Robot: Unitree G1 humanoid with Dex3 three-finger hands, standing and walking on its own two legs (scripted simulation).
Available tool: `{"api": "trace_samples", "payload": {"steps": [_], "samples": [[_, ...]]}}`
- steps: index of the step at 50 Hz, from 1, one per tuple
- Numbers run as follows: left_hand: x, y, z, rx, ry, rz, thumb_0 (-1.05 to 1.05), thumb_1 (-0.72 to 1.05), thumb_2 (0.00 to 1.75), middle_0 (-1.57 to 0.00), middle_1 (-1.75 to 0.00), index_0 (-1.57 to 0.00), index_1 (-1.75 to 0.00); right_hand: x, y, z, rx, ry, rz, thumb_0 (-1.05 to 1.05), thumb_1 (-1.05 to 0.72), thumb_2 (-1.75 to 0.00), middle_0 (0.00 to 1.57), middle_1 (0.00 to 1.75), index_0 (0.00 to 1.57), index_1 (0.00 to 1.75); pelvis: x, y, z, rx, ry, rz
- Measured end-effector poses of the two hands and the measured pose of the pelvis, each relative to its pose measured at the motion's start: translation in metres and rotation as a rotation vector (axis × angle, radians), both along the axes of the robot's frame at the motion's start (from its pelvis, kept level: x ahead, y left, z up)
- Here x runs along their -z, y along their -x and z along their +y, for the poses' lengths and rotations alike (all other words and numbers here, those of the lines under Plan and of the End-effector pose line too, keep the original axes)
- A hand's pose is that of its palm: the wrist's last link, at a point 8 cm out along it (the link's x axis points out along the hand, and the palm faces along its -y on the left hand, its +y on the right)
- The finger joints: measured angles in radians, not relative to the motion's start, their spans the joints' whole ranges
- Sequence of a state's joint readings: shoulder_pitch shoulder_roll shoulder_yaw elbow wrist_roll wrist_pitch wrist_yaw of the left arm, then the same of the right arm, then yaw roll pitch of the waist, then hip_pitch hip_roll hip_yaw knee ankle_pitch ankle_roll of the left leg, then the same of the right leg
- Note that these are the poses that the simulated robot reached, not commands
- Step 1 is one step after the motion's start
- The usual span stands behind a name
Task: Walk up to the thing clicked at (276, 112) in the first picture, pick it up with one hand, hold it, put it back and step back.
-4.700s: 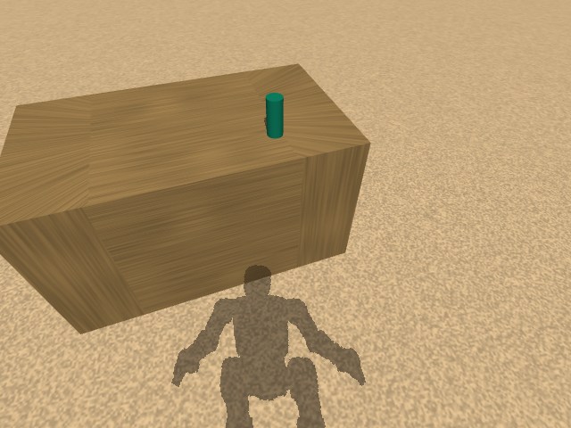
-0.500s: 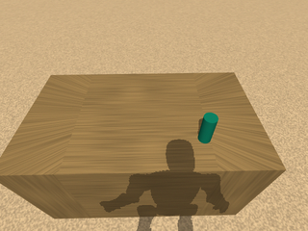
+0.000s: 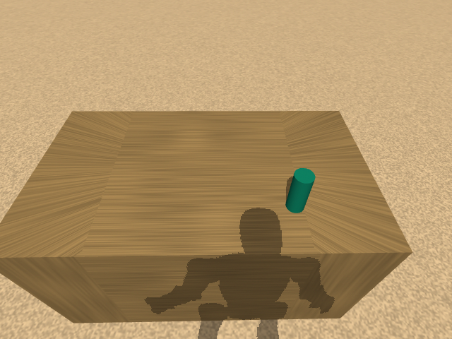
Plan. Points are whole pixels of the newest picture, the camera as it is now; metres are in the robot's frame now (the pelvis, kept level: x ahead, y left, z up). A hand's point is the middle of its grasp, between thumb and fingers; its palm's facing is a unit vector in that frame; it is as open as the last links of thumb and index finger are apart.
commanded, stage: stand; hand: right
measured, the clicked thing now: (299, 191) +0.52 -0.20 -0.11
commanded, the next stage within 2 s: rise first in 1.90 s
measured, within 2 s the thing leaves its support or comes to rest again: neither
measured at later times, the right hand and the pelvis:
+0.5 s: hand out of the picture +0.06 -0.26 -0.16, palm faces -0.02 +0.95 -0.33, open 7.4 cm; pelvis +0.00 -0.01 +0.00, yaw +0 degrees
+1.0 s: hand out of the picture +0.08 -0.26 -0.16, palm faces -0.03 +0.94 -0.33, open 7.4 cm; pelvis +0.01 -0.01 +0.00, yaw +0 degrees
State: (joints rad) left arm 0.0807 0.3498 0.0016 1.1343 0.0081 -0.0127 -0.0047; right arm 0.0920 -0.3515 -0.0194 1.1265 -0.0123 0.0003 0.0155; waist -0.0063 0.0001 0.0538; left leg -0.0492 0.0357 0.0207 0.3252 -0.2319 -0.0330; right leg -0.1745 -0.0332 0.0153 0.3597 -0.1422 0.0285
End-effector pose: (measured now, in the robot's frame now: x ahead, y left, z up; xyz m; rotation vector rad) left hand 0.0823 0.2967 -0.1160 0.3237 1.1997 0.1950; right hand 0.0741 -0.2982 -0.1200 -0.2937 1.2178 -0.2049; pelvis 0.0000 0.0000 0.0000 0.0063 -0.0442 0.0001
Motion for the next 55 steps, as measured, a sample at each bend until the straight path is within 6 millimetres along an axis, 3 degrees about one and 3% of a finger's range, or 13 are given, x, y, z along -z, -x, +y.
{"api": "trace_samples", "payload": {"steps": [21,55], "samples": [[0.0,0.017,-0.001,-0.014,-0.007,0.037,0.01,0.9,0.89,-0.2,-0.3,-0.2,-0.3,0.004,0.017,-0.006,0.002,-0.003,0.049,0.0,-0.91,-0.89,0.2,0.3,0.2,0.3,0.0,0.001,-0.005,-0.002,0.003,0.008],[0.001,0.004,-0.003,-0.021,-0.002,0.032,0.01,0.9,0.89,-0.2,-0.3,-0.2,-0.3,0.002,-0.003,-0.005,-0.021,0.005,0.037,0.0,-0.91,-0.89,0.2,0.3,0.2,0.3,0.0,-0.011,-0.005,-0.01,0.004,0.018]]}}
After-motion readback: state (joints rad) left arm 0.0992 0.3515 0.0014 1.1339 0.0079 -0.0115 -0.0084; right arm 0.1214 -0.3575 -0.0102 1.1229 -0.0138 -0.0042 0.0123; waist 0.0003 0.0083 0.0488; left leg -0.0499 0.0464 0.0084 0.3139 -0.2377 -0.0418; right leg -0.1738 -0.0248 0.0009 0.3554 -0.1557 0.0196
